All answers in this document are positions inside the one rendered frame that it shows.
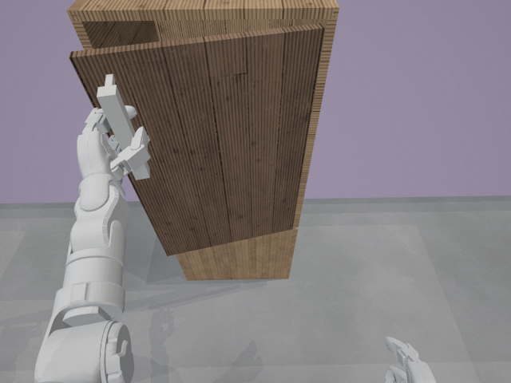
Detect left robot upper arm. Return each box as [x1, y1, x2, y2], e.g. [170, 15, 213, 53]
[37, 320, 134, 383]

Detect handle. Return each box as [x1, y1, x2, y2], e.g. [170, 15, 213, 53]
[97, 74, 150, 180]

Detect left robot hand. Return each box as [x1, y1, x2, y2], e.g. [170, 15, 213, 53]
[77, 105, 151, 184]

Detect right robot hand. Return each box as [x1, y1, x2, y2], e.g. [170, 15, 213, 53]
[385, 337, 438, 383]

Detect left robot forearm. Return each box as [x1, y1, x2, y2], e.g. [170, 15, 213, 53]
[34, 174, 131, 383]

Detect cupboard door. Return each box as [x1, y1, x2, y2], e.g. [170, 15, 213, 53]
[69, 23, 325, 256]

